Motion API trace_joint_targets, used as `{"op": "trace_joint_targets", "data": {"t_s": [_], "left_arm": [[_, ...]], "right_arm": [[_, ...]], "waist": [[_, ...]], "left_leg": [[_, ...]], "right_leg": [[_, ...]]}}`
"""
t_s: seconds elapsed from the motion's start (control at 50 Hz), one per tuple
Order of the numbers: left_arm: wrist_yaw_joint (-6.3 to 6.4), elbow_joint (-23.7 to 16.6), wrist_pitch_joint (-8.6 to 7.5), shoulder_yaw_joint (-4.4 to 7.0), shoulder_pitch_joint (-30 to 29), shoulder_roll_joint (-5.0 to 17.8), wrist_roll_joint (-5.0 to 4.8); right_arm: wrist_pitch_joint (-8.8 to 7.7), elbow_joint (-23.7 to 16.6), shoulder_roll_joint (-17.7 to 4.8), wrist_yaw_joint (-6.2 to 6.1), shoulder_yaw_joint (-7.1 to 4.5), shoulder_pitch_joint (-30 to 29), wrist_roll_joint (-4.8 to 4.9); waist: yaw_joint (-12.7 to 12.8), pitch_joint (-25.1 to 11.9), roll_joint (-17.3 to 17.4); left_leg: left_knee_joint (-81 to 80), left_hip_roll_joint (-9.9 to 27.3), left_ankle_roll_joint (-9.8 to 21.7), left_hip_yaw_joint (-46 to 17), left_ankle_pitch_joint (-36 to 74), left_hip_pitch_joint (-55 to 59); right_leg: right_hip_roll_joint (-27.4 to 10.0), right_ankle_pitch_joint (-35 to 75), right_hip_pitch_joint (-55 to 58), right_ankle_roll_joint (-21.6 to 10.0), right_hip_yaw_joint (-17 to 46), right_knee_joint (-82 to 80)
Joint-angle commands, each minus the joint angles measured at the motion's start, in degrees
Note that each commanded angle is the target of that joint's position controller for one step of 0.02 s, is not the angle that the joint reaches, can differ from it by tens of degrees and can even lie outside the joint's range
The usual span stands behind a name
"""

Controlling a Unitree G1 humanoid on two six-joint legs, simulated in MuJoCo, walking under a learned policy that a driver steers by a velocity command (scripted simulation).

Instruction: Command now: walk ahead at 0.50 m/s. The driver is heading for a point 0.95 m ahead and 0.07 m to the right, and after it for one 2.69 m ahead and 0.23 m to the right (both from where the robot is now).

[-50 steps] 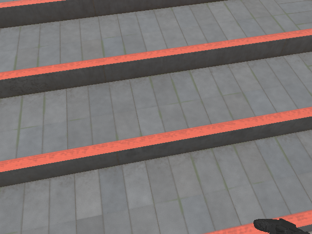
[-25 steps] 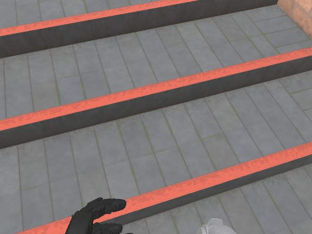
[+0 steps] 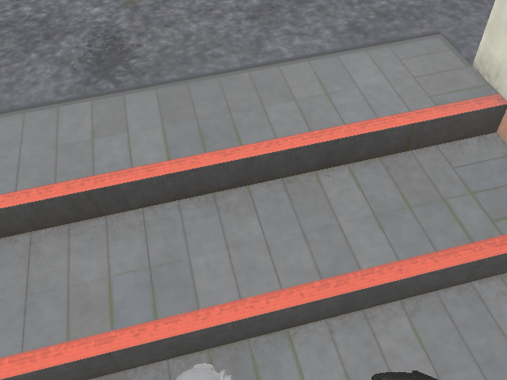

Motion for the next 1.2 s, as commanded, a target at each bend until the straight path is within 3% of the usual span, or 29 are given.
{"op": "trace_joint_targets", "data": {"t_s": [0.02,0.04,0.06,0.1,0.12,0.16,0.18,0.24,0.32,0.42,0.48,0.5,0.56,0.58,0.64,0.66,0.68,0.72,0.74,0.84,0.9,0.96,1.02,1.04,1.06,1.1,1.12,1.16,1.2], "left_arm": [[-3.64,-1.1,0.73,0.08,3.0,6.4,2.21],[1.3,-2.5,0.96,2.7,3.2,10.4,-5.88],[2.71,-2.3,1.3,1.72,2.9,10.5,-5.8],[3.47,-1.3,1.19,2.04,4.7,12.4,-4.64],[-2.95,0.8,0.05,2.51,3.6,17.6,3.67],[-6.3,-2.5,-0.93,2.17,5.3,11.0,3.61],[-2.34,-7.3,-1.21,4.99,-8.1,12.4,-6.38],[0.38,-14.3,0.48,3.7,-13.3,6.1,-3.87],[-1.03,-14.1,3.01,0.38,-14.6,-0.1,-0.02],[0.17,-19.9,3.82,2.14,-22.1,8.3,-2.98],[-0.45,-20.7,4.03,1.57,-27.6,5.9,-3.71],[-2.09,-20.0,5.02,0.42,-28.0,2.0,-0.13],[-1.9,-21.3,6.42,2.13,-30.9,6.8,-0.51],[-0.33,-21.3,4.53,2.47,-32.8,7.7,-2.87],[1.23,-19.7,2.71,2.45,-28.5,6.2,-3.67],[-0.21,-20.4,4.44,2.87,-28.9,6.8,-3.32],[0.12,-17.3,4.45,4.76,-20.2,10.7,-3.93],[1.94,-11.3,4.27,6.32,1.9,16.7,-2.39],[2.46,-8.6,3.42,8.36,4.3,20.5,-2.26],[1.78,-4.7,1.92,3.6,-2.9,6.0,-2.56],[-1.46,-2.0,3.48,1.09,-9.8,0.7,4.38],[2.54,-2.9,0.34,0.94,-9.7,7.1,-6.32],[2.96,-2.7,-0.41,2.96,-5.7,14.5,-6.78],[-2.0,-3.8,-0.47,4.18,-7.8,22.1,-0.03],[-3.93,-6.0,-0.18,6.21,-11.0,24.5,-0.38],[-5.36,-3.6,0.92,5.02,0.9,13.6,1.86],[-6.83,-3.6,1.03,2.05,11.5,5.9,4.08],[-5.59,-7.4,2.07,4.56,-7.0,8.3,-2.58],[-1.98,-9.9,2.3,2.84,-11.3,4.4,-1.26]], "right_arm": [[0.48,-6.5,-4.2,2.42,-0.11,-12.6,-0.21],[0.1,-6.3,-2.1,1.04,0.28,-11.9,0.61],[-0.25,-5.1,-0.5,0.35,0.84,-8.5,2.3],[-0.48,-2.3,-2.3,-0.95,-0.2,0.4,2.6],[0.07,-6.3,-4.3,2.12,-0.59,-1.5,1.26],[-0.51,5.8,-15.7,1.49,-4.43,24.0,2.19],[-0.06,7.5,-18.2,-1.32,-7.49,30.5,1.47],[-2.29,8.8,-8.7,-2.3,-5.55,12.1,0.53],[-5.73,12.6,1.4,-1.37,-2.79,11.6,-1.29],[-6.95,14.1,-8.1,-2.0,-4.48,18.9,2.93],[-7.19,14.1,-10.2,-2.19,-5.61,23.9,1.92],[-6.97,15.2,-6.8,1.64,-3.8,24.7,-3.22],[-6.91,15.8,-8.4,3.48,-4.4,27.0,-2.09],[-6.19,14.1,-10.0,-0.85,-5.74,28.3,1.7],[-5.54,14.4,-10.4,-3.35,-5.34,28.5,0.87],[-5.03,17.4,-12.2,1.39,-4.85,30.0,-4.13],[-4.48,16.1,-15.1,3.28,-6.45,26.3,-2.12],[-4.57,16.9,-4.5,5.8,-3.06,38.2,-4.31],[-5.02,9.0,-7.2,-0.49,-5.52,14.2,5.33],[-2.37,0.4,0.1,-1.87,-3.31,5.7,1.8],[-1.07,-3.7,1.7,2.45,0.68,5.7,-1.09],[-1.11,-9.8,-2.1,-0.74,0.22,-3.6,1.69],[-0.17,-6.6,-1.5,-2.34,0.31,4.5,1.92],[2.2,-9.9,-3.5,2.86,1.53,-2.5,0.79],[2.42,-8.2,-7.3,3.89,-0.25,1.3,0.59],[1.83,-1.3,-12.5,1.61,-2.68,17.9,0.71],[0.68,4.8,-15.1,1.03,-2.84,32.9,-0.27],[-2.5,10.8,-16.2,0.17,-4.11,30.7,-2.41],[-3.68,12.7,-3.7,0.31,-1.39,16.3,-0.52]], "waist": [[-0.1,3.5,-5.6],[1.2,7.8,-1.8],[-0.7,7.5,-2.5],[-5.0,2.6,-10.1],[-9.5,0.7,-19.4],[-12.3,-19.7,5.3],[-16.2,-18.8,7.6],[-3.6,4.0,-7.4],[-2.2,0.1,4.8],[-0.6,4.7,-1.5],[-4.1,3.9,2.4],[-4.2,-0.6,7.9],[-4.2,3.3,4.0],[-6.7,3.5,0.5],[-4.1,2.9,3.6],[-0.5,0.2,6.6],[2.3,-0.6,3.8],[3.2,-20.6,-14.8],[8.5,-10.0,-6.0],[-1.4,5.6,-7.2],[-6.3,7.6,-1.5],[-7.5,10.9,-2.9],[-7.9,2.0,-5.0],[-11.3,-2.6,-12.5],[-11.4,-2.1,-8.5],[-10.5,-19.4,-3.1],[-12.0,-30.5,14.3],[-11.6,-2.9,7.6],[-4.6,-2.6,0.8]], "left_leg": [[-18.6,1.8,1.5,1.2,-0.4,-1.7],[-20.3,-1.2,0.1,10.8,-10.2,7.3],[-24.9,-4.6,0.9,14.4,-14.8,19.2],[-28.9,-10.2,3.0,16.1,-19.2,31.4],[-35.0,-5.1,3.7,1.7,-4.0,37.9],[-44.8,2.4,14.6,-26.2,-11.3,80.9],[-64.6,14.1,17.3,-47.9,-15.2,74.1],[-70.9,12.4,9.9,-34.6,-20.2,47.7],[-72.5,6.0,8.9,-20.4,-8.4,46.9],[-83.5,2.8,5.7,-6.1,2.2,43.3],[-83.6,3.8,4.8,-5.3,11.1,56.2],[-79.9,4.5,8.1,-3.8,16.5,57.8],[-76.9,10.8,11.6,-7.0,26.8,71.4],[-76.6,9.1,7.5,-7.0,25.4,74.6],[-64.7,7.1,4.0,-3.9,53.6,73.2],[-64.4,9.1,6.6,-5.1,60.3,69.7],[-56.2,5.5,5.0,-2.7,59.2,67.3],[-20.1,-4.5,-3.0,-1.7,-6.7,31.1],[-4.9,-6.8,-3.2,-1.8,-20.3,22.3],[25.2,-2.9,0.9,-2.7,-20.5,3.8],[24.7,0.3,13.0,-9.2,-19.3,-9.5],[-4.1,2.3,0.6,4.5,-8.3,20.8],[-19.4,-2.9,1.0,8.9,-10.2,39.7],[-24.3,-5.1,-0.9,4.3,-9.4,38.0],[-36.8,-6.4,-0.1,5.2,-8.5,33.9],[-39.5,-1.0,9.5,-8.9,13.4,65.6],[-59.1,15.8,24.0,-44.5,4.2,86.9],[-69.5,14.9,11.4,-46.1,-32.5,60.3],[-67.4,13.7,9.7,-29.0,-18.8,50.2]], "right_leg": [[-17.3,26.8,6.3,-6.9,10.1,-12.6],[-14.9,41.8,4.8,-4.9,8.7,-16.1],[-13.5,62.5,0.1,-4.0,4.9,-13.1],[-16.2,99.9,5.8,-3.1,3.3,1.0],[-21.7,100.2,2.0,-4.4,6.5,3.2],[-8.3,57.0,-28.3,-0.4,9.3,33.3],[3.4,5.7,-27.2,1.0,5.2,59.9],[-5.0,10.1,-36.4,-1.0,12.6,68.2],[-5.5,10.9,-46.8,-5.8,19.6,76.8],[-7.9,20.4,-34.8,2.2,4.1,43.0],[-8.0,22.0,-35.0,3.0,1.8,30.7],[-7.3,24.6,-31.6,2.0,6.2,32.6],[-8.0,17.5,-41.9,1.2,6.4,29.4],[-5.6,9.8,-41.3,1.6,-2.0,28.3],[-0.1,5.6,-24.7,0.3,-4.0,17.1],[-3.2,24.0,-14.7,-0.5,2.2,9.8],[-1.1,26.4,-3.7,-1.2,1.8,1.3],[-23.0,60.8,46.2,-23.4,26.5,14.0],[-28.9,64.7,31.1,-18.3,32.9,5.8],[-20.2,16.7,4.3,-7.0,18.0,-5.3],[-19.9,3.5,-10.9,-9.3,14.3,-9.6],[-12.3,13.3,-29.2,-6.0,5.6,-24.1],[-13.3,63.8,-14.0,-5.7,0.5,-16.0],[-18.2,78.7,-10.5,-9.5,5.1,-12.0],[-18.2,85.7,3.2,-9.4,3.7,-5.2],[-14.9,76.2,-6.0,-5.2,6.5,22.2],[-2.5,13.3,-29.1,-2.8,11.6,40.0],[-0.7,14.2,-50.3,-4.1,22.1,79.6],[-3.4,16.2,-50.5,-7.2,19.6,86.0]]}}
Next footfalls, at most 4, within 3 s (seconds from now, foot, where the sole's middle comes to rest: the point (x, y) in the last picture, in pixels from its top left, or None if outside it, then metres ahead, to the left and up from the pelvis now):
0.12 left None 0.28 0.09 -0.66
0.68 right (340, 364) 0.51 -0.12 -0.66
1.08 left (249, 234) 0.81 0.11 -0.55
1.66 right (348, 191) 0.96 -0.17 -0.55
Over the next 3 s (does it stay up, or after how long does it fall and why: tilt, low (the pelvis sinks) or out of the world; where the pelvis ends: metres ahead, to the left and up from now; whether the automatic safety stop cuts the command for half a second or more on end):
stays up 1.06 -0.10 0.22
